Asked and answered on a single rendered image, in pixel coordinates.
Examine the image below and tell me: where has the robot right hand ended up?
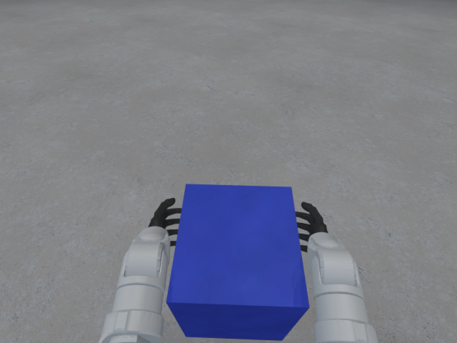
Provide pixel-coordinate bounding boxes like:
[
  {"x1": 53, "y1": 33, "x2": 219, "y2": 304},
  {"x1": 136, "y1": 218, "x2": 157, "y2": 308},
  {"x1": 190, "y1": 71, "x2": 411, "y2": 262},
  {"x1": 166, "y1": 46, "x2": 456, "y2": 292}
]
[{"x1": 295, "y1": 202, "x2": 328, "y2": 252}]

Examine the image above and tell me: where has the left robot forearm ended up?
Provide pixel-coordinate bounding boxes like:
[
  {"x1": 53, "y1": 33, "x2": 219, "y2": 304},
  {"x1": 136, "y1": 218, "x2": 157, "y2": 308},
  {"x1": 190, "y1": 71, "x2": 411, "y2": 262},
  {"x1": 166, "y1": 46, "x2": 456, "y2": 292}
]
[{"x1": 99, "y1": 227, "x2": 171, "y2": 343}]

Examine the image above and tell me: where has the carton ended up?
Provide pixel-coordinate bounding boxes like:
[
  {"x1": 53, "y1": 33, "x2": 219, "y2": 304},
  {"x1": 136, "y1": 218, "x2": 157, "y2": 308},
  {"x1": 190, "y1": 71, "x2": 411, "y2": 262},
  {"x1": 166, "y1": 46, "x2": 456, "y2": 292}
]
[{"x1": 166, "y1": 184, "x2": 309, "y2": 341}]

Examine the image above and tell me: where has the robot left hand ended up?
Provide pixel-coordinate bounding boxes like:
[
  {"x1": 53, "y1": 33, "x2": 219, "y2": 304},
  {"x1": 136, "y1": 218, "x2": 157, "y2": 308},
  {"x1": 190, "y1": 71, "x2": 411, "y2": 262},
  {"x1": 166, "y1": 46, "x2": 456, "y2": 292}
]
[{"x1": 149, "y1": 198, "x2": 182, "y2": 247}]

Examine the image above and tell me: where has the right robot forearm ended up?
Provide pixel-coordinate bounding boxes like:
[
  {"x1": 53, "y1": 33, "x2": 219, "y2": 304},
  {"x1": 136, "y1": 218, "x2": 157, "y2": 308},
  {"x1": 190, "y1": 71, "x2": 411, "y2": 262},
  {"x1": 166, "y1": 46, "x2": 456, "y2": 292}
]
[{"x1": 307, "y1": 232, "x2": 378, "y2": 343}]

